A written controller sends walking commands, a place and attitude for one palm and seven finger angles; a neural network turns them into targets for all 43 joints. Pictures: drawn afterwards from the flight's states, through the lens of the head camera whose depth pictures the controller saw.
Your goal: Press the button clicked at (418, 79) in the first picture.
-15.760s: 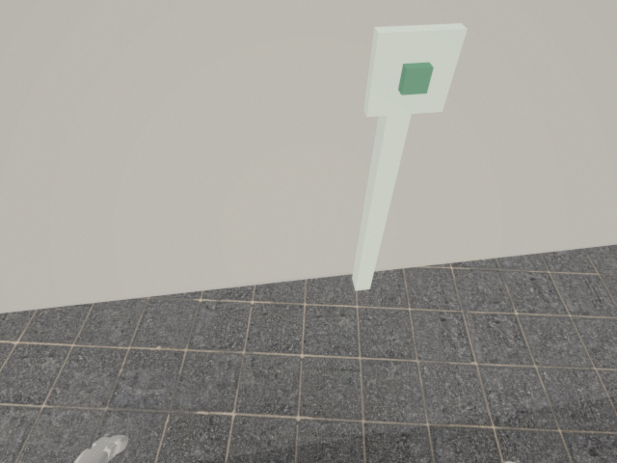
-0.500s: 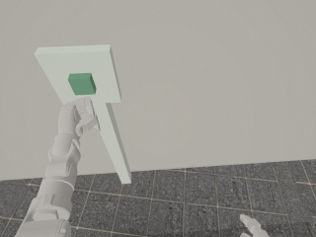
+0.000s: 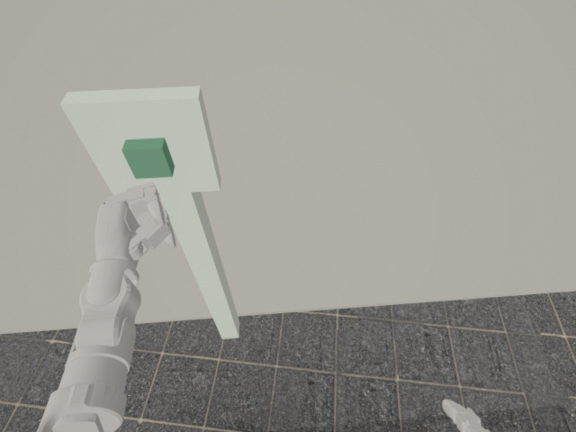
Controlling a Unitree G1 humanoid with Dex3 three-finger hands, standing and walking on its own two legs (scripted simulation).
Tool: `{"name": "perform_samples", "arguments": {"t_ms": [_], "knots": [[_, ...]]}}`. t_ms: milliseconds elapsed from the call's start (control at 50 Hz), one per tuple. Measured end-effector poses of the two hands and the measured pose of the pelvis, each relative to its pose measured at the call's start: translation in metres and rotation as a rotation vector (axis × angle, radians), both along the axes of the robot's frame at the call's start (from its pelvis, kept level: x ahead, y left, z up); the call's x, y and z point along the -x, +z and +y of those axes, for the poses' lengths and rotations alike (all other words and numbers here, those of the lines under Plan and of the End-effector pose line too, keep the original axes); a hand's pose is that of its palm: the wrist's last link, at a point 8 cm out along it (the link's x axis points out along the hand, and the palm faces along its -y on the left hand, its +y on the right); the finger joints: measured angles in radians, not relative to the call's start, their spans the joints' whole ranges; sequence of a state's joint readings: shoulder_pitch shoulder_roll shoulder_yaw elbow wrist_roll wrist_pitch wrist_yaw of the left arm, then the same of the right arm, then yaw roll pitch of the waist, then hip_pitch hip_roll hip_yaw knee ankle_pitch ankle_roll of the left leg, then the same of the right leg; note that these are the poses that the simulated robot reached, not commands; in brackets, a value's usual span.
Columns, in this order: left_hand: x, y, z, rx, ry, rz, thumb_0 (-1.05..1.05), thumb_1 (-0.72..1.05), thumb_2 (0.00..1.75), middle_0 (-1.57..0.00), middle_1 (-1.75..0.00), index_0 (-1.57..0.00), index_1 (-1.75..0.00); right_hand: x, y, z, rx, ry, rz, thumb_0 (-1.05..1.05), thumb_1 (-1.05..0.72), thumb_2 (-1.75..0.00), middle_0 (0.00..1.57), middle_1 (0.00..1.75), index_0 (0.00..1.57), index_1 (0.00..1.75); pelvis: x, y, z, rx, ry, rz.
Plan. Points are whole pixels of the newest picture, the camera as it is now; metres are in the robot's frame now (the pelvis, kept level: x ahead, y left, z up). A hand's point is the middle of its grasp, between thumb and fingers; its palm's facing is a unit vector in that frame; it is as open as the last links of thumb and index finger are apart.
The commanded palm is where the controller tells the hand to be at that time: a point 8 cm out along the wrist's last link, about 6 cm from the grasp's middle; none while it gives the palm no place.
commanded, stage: aim a knuckle at the button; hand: left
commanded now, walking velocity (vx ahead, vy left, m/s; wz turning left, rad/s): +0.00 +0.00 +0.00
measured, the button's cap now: (150, 157) +0.47 +0.22 +0.12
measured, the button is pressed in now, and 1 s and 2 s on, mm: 0 3 1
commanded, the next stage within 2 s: press the button with the knuckle in 0.10 s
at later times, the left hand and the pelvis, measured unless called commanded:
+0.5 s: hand (165, 210) +0.40 +0.19 +0.09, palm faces +0.12 -0.99 -0.01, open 3.1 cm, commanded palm +0.37 +0.24 +0.09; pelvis -0.01 +0.00 +0.00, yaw +1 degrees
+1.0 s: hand (165, 198) +0.42 +0.20 +0.09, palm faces +0.13 -0.99 -0.01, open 2.9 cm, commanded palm +0.40 +0.25 +0.09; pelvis -0.01 +0.01 -0.01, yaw +1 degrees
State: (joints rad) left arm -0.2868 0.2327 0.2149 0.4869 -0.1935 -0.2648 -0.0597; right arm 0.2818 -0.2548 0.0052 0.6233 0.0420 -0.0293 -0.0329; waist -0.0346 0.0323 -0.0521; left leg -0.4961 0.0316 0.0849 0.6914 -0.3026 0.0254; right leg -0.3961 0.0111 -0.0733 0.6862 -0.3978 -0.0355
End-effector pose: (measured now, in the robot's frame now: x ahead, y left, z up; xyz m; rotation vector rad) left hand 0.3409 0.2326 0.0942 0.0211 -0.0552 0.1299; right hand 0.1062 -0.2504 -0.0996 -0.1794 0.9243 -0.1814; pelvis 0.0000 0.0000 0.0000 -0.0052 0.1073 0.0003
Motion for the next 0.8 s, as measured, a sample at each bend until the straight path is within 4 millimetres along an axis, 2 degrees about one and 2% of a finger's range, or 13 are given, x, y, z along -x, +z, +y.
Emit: {"name": "perform_samples", "arguments": {"t_ms": [80,200,280,400,540,660,800], "knots": [[0.000,0.006,0.001,-0.007,-0.006,-0.006,0.01,0.90,0.90,-1.30,-1.50,-1.30,-1.50,-0.007,0.000,0.003,-0.006,0.013,-0.016,0.01,-0.91,-0.90,0.20,0.30,0.20,0.30,0.001,0.000,0.000,0.002,0.007,-0.007],[-0.002,-0.007,0.005,0.018,-0.010,0.081,0.01,0.90,0.90,-1.30,-1.50,-1.30,-1.50,-0.012,0.003,0.005,-0.004,0.022,-0.032,0.01,-0.91,-0.90,0.20,0.30,0.20,0.30,0.005,0.000,0.000,0.002,0.011,-0.005],[-0.002,-0.008,0.006,0.019,0.001,0.058,0.01,0.90,0.90,-1.30,-1.50,-1.30,-1.50,-0.009,0.004,0.004,0.007,0.025,-0.030,0.01,-0.91,-0.90,0.20,0.30,0.20,0.30,0.007,-0.001,0.000,0.004,0.012,-0.003],[-0.014,0.001,0.007,0.003,-0.001,0.010,0.02,0.90,0.90,-1.30,-1.50,-1.30,-1.50,0.002,-0.002,0.002,0.016,0.021,0.013,0.01,-0.91,-0.90,0.20,0.30,0.20,0.30,0.009,-0.003,0.000,0.007,0.017,0.003],[-0.035,-0.005,0.011,0.020,-0.008,0.080,0.01,0.90,0.90,-1.30,-1.50,-1.30,-1.50,0.024,-0.007,-0.001,0.021,-0.017,0.075,0.01,-0.91,-0.90,0.20,0.30,0.20,0.30,0.009,-0.003,0.002,0.008,0.011,0.022],[-0.047,-0.001,0.010,0.018,-0.003,0.043,0.02,0.90,0.90,-1.30,-1.50,-1.30,-1.50,0.041,-0.010,-0.004,0.026,-0.040,0.128,0.01,-0.91,-0.90,0.20,0.30,0.20,0.30,0.005,-0.004,0.004,0.009,0.005,0.037],[-0.049,-0.004,0.013,0.012,-0.013,0.043,-0.02,0.87,0.91,-1.29,-1.50,-1.30,-1.50,0.050,-0.012,-0.004,0.022,-0.058,0.166,0.01,-0.91,-0.90,0.20,0.30,0.20,0.30,0.002,-0.004,0.005,0.009,-0.001,0.044]]}}
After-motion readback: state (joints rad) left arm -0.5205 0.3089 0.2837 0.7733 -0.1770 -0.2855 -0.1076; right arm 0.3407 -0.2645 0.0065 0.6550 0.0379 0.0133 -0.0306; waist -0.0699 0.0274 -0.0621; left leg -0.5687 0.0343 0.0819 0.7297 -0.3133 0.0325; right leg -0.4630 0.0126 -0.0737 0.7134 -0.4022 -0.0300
